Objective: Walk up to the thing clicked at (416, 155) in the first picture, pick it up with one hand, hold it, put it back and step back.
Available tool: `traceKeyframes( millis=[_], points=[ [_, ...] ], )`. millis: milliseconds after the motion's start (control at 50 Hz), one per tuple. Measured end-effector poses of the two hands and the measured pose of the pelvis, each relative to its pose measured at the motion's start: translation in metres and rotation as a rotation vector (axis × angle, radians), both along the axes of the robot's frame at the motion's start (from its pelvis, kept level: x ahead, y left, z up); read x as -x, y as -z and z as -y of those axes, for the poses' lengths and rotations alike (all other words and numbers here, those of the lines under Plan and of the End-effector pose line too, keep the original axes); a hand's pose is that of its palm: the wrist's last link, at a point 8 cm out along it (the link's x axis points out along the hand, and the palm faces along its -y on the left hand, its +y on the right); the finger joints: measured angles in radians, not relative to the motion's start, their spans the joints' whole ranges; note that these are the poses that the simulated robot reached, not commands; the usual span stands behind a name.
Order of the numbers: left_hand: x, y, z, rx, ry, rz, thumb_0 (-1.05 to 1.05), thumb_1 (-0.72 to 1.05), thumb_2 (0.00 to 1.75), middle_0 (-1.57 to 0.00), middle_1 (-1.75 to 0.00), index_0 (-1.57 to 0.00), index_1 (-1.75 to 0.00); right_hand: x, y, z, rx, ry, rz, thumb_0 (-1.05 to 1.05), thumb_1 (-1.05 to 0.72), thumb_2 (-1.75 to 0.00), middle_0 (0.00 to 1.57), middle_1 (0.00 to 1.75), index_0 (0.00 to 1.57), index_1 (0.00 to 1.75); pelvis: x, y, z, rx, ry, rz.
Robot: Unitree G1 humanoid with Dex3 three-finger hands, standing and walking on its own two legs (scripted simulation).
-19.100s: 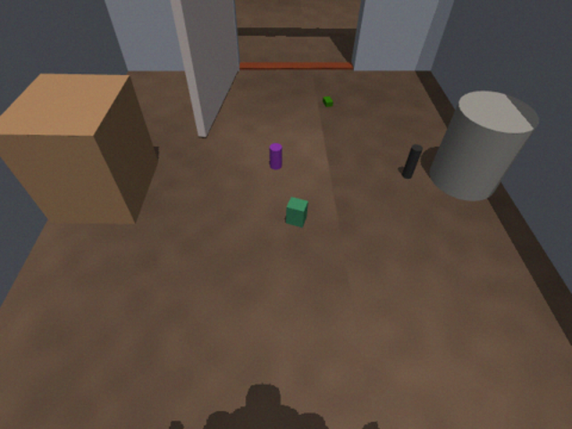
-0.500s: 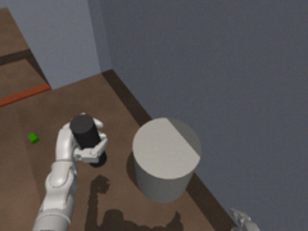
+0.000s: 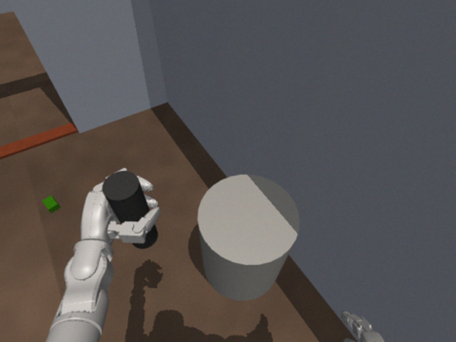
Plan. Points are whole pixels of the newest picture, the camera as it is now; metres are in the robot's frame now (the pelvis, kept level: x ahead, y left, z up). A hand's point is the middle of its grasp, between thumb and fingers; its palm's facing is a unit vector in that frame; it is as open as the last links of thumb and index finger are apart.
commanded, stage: hold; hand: left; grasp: from the side
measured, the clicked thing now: (134, 214) +0.33 +0.17 +0.04
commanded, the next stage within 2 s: crouch in 1.18 s
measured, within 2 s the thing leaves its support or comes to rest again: neither
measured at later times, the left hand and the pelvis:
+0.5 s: hand (138, 210) +0.33 +0.16 +0.05, palm faces +0.06 -1.00 -0.02, open 7.2 cm; pelvis +0.00 +0.00 +0.00, yaw +0 degrees
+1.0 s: hand (138, 211) +0.32 +0.16 +0.05, palm faces +0.05 -1.00 -0.02, open 7.2 cm; pelvis +0.00 +0.00 +0.00, yaw +0 degrees
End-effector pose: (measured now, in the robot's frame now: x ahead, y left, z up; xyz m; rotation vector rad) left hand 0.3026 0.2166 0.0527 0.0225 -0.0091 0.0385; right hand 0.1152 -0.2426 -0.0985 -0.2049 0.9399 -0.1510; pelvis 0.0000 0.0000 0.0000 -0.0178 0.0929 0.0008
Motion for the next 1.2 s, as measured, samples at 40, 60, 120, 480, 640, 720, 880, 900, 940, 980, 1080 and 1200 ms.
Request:
traceKeyframes(
  millis=[40, 60, 120, 480, 640, 720, 880, 900, 940, 980, 1080, 1200],
  points=[
    [-0.001, -0.002, 0.000, 0.000, 0.000, 0.001, 0.04, -0.07, 1.14, -0.88, -1.09, -0.90, -1.09, 0.000, 0.000, 0.000, 0.001, 0.002, 0.003, 0.01, -0.91, -0.90, 0.20, 0.30, 0.20, 0.30, 0.000, 0.000, 0.000, 0.001, -0.001, 0.003],
    [-0.001, -0.003, 0.000, 0.002, -0.003, 0.002, 0.04, -0.07, 1.14, -0.88, -1.09, -0.90, -1.09, 0.000, -0.001, 0.000, 0.000, 0.003, 0.005, 0.01, -0.91, -0.90, 0.20, 0.30, 0.20, 0.30, 0.000, 0.000, 0.000, 0.001, -0.001, 0.003],
    [-0.003, -0.002, 0.000, 0.013, -0.016, -0.008, 0.04, -0.07, 1.14, -0.88, -1.09, -0.90, -1.08, 0.000, -0.001, 0.001, 0.000, 0.005, 0.010, 0.01, -0.91, -0.90, 0.20, 0.30, 0.20, 0.30, 0.001, -0.001, 0.000, 0.000, 0.000, 0.004],
    [0.002, 0.001, 0.002, 0.002, -0.017, -0.010, 0.04, -0.07, 1.14, -0.88, -1.09, -0.90, -1.08, 0.000, 0.000, 0.005, 0.005, 0.000, 0.003, 0.01, -0.91, -0.90, 0.20, 0.30, 0.20, 0.30, 0.001, 0.000, 0.003, -0.003, -0.002, -0.001],
    [-0.004, 0.000, 0.003, 0.007, -0.011, -0.017, 0.04, -0.07, 1.14, -0.88, -1.09, -0.90, -1.08, -0.002, -0.002, 0.006, 0.000, 0.009, 0.019, 0.01, -0.91, -0.90, 0.20, 0.30, 0.20, 0.30, 0.000, -0.001, 0.004, -0.004, -0.001, -0.002],
    [-0.002, 0.003, 0.006, 0.006, 0.003, -0.029, 0.04, -0.07, 1.14, -0.88, -1.09, -0.90, -1.09, -0.002, -0.002, 0.007, -0.001, 0.009, 0.021, 0.01, -0.91, -0.90, 0.20, 0.30, 0.20, 0.30, 0.001, -0.001, 0.003, -0.004, 0.001, -0.002],
    [0.002, 0.005, 0.001, 0.010, -0.030, -0.017, 0.04, -0.07, 1.14, -0.88, -1.09, -0.90, -1.09, -0.003, -0.001, 0.006, 0.001, -0.003, 0.010, 0.01, -0.91, -0.90, 0.20, 0.30, 0.20, 0.30, 0.001, 0.000, 0.005, -0.005, -0.002, -0.005],
    [0.002, 0.005, 0.000, 0.006, -0.029, -0.015, 0.04, -0.07, 1.14, -0.88, -1.09, -0.90, -1.09, -0.003, -0.001, 0.006, 0.001, -0.003, 0.009, 0.01, -0.91, -0.90, 0.20, 0.30, 0.20, 0.30, 0.001, 0.000, 0.005, -0.005, -0.002, -0.006],
    [0.002, 0.003, -0.001, 0.005, -0.025, -0.011, 0.04, -0.07, 1.14, -0.88, -1.09, -0.90, -1.09, -0.003, -0.001, 0.006, 0.002, -0.004, 0.008, 0.01, -0.91, -0.90, 0.20, 0.30, 0.20, 0.30, 0.000, 0.000, 0.005, -0.004, -0.004, -0.005],
    [0.002, 0.002, -0.001, 0.003, -0.016, -0.011, 0.04, -0.07, 1.14, -0.88, -1.09, -0.90, -1.09, -0.004, -0.001, 0.005, 0.002, -0.005, 0.008, 0.01, -0.91, -0.90, 0.20, 0.30, 0.20, 0.30, -0.001, 0.000, 0.005, -0.003, -0.006, -0.005],
    [-0.002, 0.000, 0.002, 0.002, 0.001, -0.010, 0.04, -0.07, 1.14, -0.88, -1.09, -0.90, -1.09, -0.003, -0.001, 0.005, 0.003, 0.001, 0.015, 0.01, -0.91, -0.90, 0.20, 0.30, 0.20, 0.30, -0.001, 0.000, 0.003, -0.001, -0.005, -0.002],
    [-0.006, 0.001, 0.002, 0.014, -0.012, -0.012, 0.04, -0.07, 1.14, -0.88, -1.09, -0.90, -1.08, -0.002, -0.002, 0.003, 0.001, 0.006, 0.019, 0.01, -0.91, -0.90, 0.20, 0.30, 0.20, 0.30, 0.001, 0.000, 0.001, -0.002, 0.000, -0.001]
  ],
)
